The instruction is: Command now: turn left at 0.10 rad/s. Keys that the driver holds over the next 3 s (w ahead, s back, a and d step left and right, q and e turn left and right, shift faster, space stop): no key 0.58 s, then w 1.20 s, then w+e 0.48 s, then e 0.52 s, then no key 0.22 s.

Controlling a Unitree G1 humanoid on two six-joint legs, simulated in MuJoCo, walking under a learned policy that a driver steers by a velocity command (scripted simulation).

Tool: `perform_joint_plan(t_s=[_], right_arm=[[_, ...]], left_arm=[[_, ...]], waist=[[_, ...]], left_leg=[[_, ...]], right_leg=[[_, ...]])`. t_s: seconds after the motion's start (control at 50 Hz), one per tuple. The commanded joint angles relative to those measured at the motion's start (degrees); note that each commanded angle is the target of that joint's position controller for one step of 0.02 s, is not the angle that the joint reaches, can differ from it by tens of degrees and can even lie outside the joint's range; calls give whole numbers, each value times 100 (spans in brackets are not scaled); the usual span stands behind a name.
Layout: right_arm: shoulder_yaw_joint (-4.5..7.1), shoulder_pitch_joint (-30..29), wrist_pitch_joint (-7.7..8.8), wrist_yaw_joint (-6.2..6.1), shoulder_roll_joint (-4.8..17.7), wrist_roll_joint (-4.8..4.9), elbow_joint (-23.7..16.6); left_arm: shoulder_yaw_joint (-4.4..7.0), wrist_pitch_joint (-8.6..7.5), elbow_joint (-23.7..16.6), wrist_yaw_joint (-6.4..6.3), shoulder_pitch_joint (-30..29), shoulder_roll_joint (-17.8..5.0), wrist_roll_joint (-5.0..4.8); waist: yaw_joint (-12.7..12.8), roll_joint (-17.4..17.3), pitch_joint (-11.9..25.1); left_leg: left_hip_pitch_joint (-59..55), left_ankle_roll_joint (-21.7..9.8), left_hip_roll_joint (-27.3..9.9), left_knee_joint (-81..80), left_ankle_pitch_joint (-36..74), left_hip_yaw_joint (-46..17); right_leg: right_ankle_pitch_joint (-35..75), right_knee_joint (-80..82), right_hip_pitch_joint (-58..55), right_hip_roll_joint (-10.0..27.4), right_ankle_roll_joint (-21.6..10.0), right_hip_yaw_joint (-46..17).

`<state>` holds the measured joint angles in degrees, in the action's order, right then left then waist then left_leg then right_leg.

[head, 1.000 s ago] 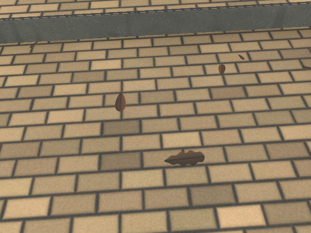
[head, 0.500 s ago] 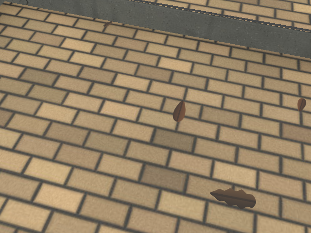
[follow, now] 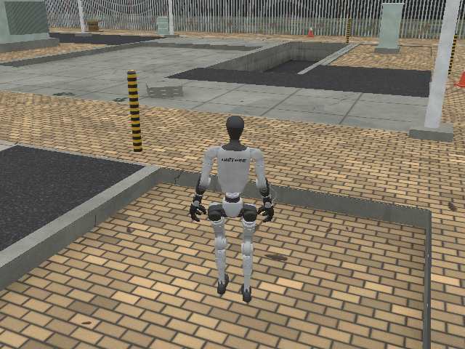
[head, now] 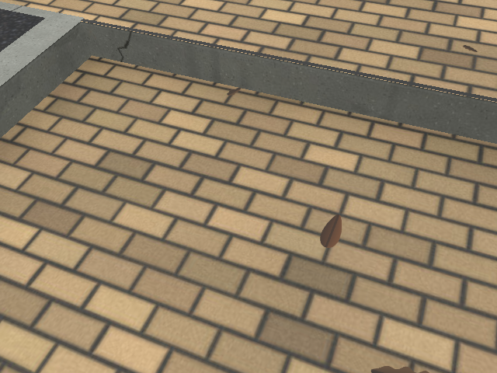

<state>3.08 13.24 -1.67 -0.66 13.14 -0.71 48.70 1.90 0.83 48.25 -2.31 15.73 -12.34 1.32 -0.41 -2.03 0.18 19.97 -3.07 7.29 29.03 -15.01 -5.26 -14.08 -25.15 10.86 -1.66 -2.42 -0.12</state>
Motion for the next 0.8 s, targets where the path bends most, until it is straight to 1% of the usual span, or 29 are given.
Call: perform_joint_plan(t_s=[0.02, 0.04, 0.06, 0.08, 0.1, 0.12, 0.14, 0.16, 0.18, 0.2, 0.22, 0.24, 0.28, 0.3, 0.34, 0.44, 0.58, 0.6, 0.64, 0.66, 0.68, 0.7, 0.72, 0.74, 0.76, 0.78, 0.8], right_arm=[[97, 56, 90, 34, 453, -26, -206], [93, 103, 87, 38, 444, -24, -135], [84, 128, 81, 39, 441, -48, -73], [57, 128, 84, 22, 388, -33, -16], [28, 71, 87, -10, 335, -3, 23], [-1, 25, 92, -44, 296, 26, 59], [-23, 41, 100, -73, 284, 42, 120], [-19, 46, 108, -98, 369, 36, 180], [0, 48, 122, -116, 533, 4, 224], [26, 71, 128, -124, 689, -2, 313], [16, 98, 111, -106, 585, 86, 454], [-18, 138, 109, -93, 452, 77, 527], [-36, 91, 115, -114, 468, 22, 675], [-40, 85, 120, -132, 487, 26, 744], [-51, 55, 135, -137, 492, 25, 850], [-91, 48, 153, -144, 474, 25, 1113], [-159, 138, 163, -149, 403, 22, 1405], [-174, 209, 159, -148, 372, 17, 1448], [-126, 249, 120, -137, 479, -10, 1423], [-115, 204, 104, -113, 481, -44, 1369], [-128, 106, 111, -87, 401, -65, 1291], [-162, 4, 146, -57, 241, -77, 1209], [-200, -49, 200, -18, 71, -101, 1144], [-208, -98, 261, 15, 60, -139, 1080], [-185, -68, 317, 45, 148, -127, 1041], [-174, 47, 367, 76, 168, -109, 1035], [-178, 290, 409, 99, 108, -87, 1089]], left_arm=[[29, -240, -406, 19, -674, -560, 1], [35, -252, -366, 14, -644, -619, -4], [31, -270, -310, -4, -543, -651, -29], [27, -280, -247, -2, -391, -664, -38], [29, -278, -162, 4, -212, -687, -45], [40, -265, -80, 6, -82, -726, -49], [55, -245, -27, 4, -49, -764, -61], [64, -235, -3, 7, -35, -767, -70], [62, -239, -6, 24, -11, -740, -68], [85, -243, 30, 58, 191, -732, -77], [51, -225, 144, 61, 183, -592, -108], [58, -193, 191, 45, -3, -620, -91], [63, -153, 236, 53, -135, -610, -69], [71, -141, 277, 61, -149, -612, -66], [61, -146, 383, 64, -144, -590, -67], [39, -125, 652, 63, -129, -568, -64], [-16, -108, 967, 59, -13, -514, -68], [-19, -102, 1016, 64, 56, -517, -60], [66, -44, 1030, 80, 129, -726, -44], [87, -12, 1018, 99, 182, -759, -34], [96, 1, 1033, 109, 318, -749, -38], [111, -5, 1085, 108, 504, -753, -41], [159, -22, 1153, 100, 650, -839, -28], [198, -52, 1177, 101, 657, -886, -18], [216, -87, 1143, 118, 547, -906, -10], [232, -121, 1093, 139, 366, -930, -8], [240, -141, 1031, 158, 133, -915, -34]], waist=[[-279, 927, -286], [-271, 1005, -230], [-223, 1080, -167], [-148, 1029, -61], [-60, 958, 20], [-16, 909, 82], [-31, 861, 141], [-15, 826, 189], [41, 724, 247], [216, 479, 220], [133, 200, 99], [1, 223, -82], [19, 84, -179], [30, 58, -224], [39, 89, -201], [43, 155, -299], [44, 202, -365], [48, 227, -246], [73, 370, -392], [112, 444, -628], [182, 531, -841], [248, 695, -921], [263, 970, -881], [250, 1041, -873], [164, 928, -802], [40, 874, -770], [-134, 865, -778]], left_leg=[[-423, 130, -375, 829, -554, -62], [-441, 161, -379, 815, -425, 10], [-399, 196, -409, 738, -407, 89], [-387, 237, -423, 527, -470, 168], [-412, 268, -455, 231, -426, 225], [-525, 293, -498, -147, -172, 254], [-796, 306, -567, -587, 372, 243], [-1115, 304, -695, -863, 948, 90], [-1438, 306, -923, -837, 1519, -131], [-1714, 271, -1124, -584, 2108, -265], [-1493, 216, -1069, -564, 1848, -244], [-1323, 212, -1046, -741, 1567, -279], [-1240, 193, -1056, -905, 1540, -314], [-1230, 186, -1055, -932, 1486, -319], [-1248, 165, -1074, -983, 1402, -334], [-1186, 134, -1097, -1097, 1134, -358], [-1098, 110, -1099, -1161, 877, -360], [-1111, 89, -1035, -1169, 379, -323], [-720, -66, -756, -823, -1274, -159], [-342, -144, -675, -660, -1930, -140], [29, -177, -626, -428, -2106, -103], [306, -155, -559, -72, -1826, 69], [397, -96, -467, 466, -1144, 443], [311, -58, -608, 901, -666, 613], [199, -68, -710, 1037, -702, 608], [-11, -103, -739, 888, -854, 637], [-508, -163, -698, 464, -828, 737]], right_leg=[[947, 1371, 709, 1659, -822, -1472], [1352, 1199, 450, 1387, -670, -1159], [2084, 981, 128, 1283, -642, -999], [2894, 745, -230, 1238, -659, -895], [3456, 551, -521, 1240, -658, -853], [3778, 395, -711, 1226, -614, -830], [3837, 283, -749, 1178, -512, -805], [3525, 256, -670, 1104, -364, -825], [2923, 296, -481, 1010, -232, -839], [2374, 440, -211, 833, -147, -781], [1806, 638, -244, 677, -104, -632], [1400, 611, -273, 639, -67, -585], [1245, 610, -305, 651, -84, -579], [1186, 629, -291, 662, -102, -592], [1063, 670, -307, 671, -107, -604], [651, 769, -256, 633, -80, -597], [358, 824, -175, 615, -65, -602], [-187, 874, -200, 571, -77, -600], [-1931, 812, 25, 455, -247, -687], [-2690, 887, 211, 529, -377, -890], [-3110, 1023, 238, 699, -514, -1194], [-3285, 1233, 86, 971, -667, -1612], [-3352, 1561, -77, 1377, -859, -2119], [-3177, 1799, 51, 1716, -1018, -2427], [-2960, 1869, 177, 1779, -1049, -2428], [-2763, 1803, 304, 1705, -999, -2224], [-2629, 1655, 628, 1516, -895, -1869]])
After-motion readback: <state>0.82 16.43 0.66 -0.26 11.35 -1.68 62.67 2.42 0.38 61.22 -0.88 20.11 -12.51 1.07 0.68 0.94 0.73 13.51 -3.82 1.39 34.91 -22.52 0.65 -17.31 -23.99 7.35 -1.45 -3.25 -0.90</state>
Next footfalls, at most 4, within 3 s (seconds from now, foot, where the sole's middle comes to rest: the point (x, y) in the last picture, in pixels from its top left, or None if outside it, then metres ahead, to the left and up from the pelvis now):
0.18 left None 0.04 0.12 -0.78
1.30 right None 0.39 -0.06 -0.78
1.84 left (234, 309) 0.71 0.10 -0.78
2.38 right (299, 236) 0.96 -0.11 -0.78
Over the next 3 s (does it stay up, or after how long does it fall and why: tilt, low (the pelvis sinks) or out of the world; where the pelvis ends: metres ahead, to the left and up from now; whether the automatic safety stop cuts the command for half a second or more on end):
stays up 0.97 -0.03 0.00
